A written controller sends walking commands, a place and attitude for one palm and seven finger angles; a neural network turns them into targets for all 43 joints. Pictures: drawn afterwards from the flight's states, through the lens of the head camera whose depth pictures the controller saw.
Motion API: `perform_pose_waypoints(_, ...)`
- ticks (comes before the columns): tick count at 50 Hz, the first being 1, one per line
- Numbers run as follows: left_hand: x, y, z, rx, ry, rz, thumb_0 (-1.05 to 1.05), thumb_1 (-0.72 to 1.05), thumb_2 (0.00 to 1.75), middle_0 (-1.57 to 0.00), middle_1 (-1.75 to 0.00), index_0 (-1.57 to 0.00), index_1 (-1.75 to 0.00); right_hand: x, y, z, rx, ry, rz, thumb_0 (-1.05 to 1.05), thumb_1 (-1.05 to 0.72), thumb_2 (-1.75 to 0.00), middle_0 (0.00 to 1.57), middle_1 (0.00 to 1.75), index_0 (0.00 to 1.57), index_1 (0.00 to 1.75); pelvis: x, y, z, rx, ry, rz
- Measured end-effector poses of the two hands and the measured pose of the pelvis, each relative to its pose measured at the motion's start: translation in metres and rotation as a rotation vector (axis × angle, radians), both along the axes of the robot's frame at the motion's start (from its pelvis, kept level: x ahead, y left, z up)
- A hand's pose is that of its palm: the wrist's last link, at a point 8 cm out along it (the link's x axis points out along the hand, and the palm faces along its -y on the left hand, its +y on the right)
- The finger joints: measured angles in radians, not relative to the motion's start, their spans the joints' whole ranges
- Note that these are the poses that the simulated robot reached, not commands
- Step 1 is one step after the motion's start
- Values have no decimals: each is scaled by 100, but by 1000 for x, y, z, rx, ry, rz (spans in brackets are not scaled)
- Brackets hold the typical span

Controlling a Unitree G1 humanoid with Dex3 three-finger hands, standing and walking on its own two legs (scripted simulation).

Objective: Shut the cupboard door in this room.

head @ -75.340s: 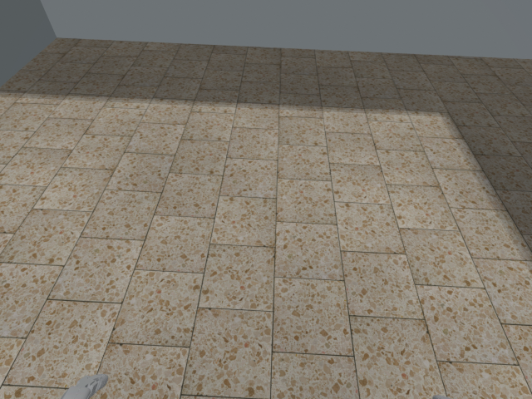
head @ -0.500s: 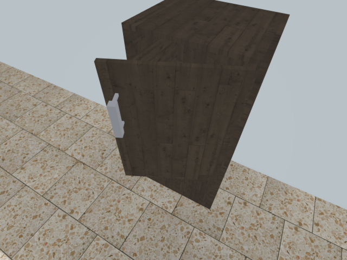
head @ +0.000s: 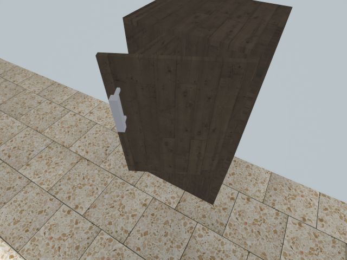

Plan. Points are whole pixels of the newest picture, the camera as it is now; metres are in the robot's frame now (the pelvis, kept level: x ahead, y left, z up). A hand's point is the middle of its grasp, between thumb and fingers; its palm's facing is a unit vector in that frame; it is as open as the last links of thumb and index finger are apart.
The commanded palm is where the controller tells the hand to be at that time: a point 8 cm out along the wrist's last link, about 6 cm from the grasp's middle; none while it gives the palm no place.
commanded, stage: look again from close up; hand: left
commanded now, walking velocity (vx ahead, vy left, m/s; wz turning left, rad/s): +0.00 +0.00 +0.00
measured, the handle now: (119, 110) +0.54 +0.19 +0.02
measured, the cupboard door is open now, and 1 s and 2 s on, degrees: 25 25 25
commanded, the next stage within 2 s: shuffle to correct the standing spot in 0.40 s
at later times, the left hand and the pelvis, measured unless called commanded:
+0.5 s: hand out of the picture +0.01 +0.21 -0.17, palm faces -0.01 -0.97 -0.23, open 7.4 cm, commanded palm none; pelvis -0.02 +0.02 +0.00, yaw -1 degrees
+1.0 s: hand out of the picture -0.03 +0.19 -0.18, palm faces +0.03 -0.99 -0.14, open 7.4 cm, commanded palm none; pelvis +0.02 +0.03 -0.01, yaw -2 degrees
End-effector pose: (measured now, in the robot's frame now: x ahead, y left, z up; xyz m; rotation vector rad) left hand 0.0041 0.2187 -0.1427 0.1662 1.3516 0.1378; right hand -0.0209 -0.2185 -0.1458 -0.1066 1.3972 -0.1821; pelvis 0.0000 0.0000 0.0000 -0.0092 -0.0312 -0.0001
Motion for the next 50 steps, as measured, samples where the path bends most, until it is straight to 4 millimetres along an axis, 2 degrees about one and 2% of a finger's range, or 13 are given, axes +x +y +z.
perform_pose_waypoints(8, 26, 24, 5, 49, -117, -11, 0, 91, 90, -20, -30, -20, -30, 49, -5, 2, -23, -165, 26, 0, -92, -90, 20, 30, 20, 30, -1, 7, -4, 5, -13, -11)
perform_pose_waypoints(15, 29, 33, 6, 44, -147, -24, 0, 91, 90, -20, -30, -20, -30, 65, -10, 13, -55, -214, 58, 0, -91, -90, 20, 30, 20, 30, -9, 13, -2, 5, -20, -18)
perform_pose_waypoints(21, 15, 38, 5, 35, -117, -29, 0, 91, 90, -20, -30, -20, -30, 59, -12, 18, -71, -200, 66, 0, -91, -90, 20, 30, 20, 30, -16, 17, 0, 2, -21, -18)
perform_pose_waypoints(28, -9, 43, 2, 26, -52, -22, 0, 91, 90, -20, -30, -20, -30, 40, -8, 19, -73, -141, 62, 0, -91, -90, 20, 30, 20, 30, -22, 22, 2, 0, -15, -14)
perform_pose_waypoints(40, -52, 31, -5, -37, 95, 31, 0, 91, 90, -20, -30, -20, -30, 2, 19, 8, -26, -6, 10, 0, -90, -90, 20, 30, 20, 30, -9, 31, 1, -3, -1, -25)
perform_pose_waypoints(45, -54, 25, -9, -51, 129, 45, 0, 91, 90, -20, -30, -20, -30, 0, 29, 1, -6, 21, -15, 0, -90, -90, 20, 30, 20, 30, 4, 33, -4, 1, -6, -30)
perform_pose_waypoints(50, -39, 20, -10, -60, 132, 53, 0, 91, 90, -20, -30, -20, -30, 14, 35, -2, 6, 24, -32, 0, -90, -90, 20, 30, 20, 30, 22, 34, -5, 0, 5, -37)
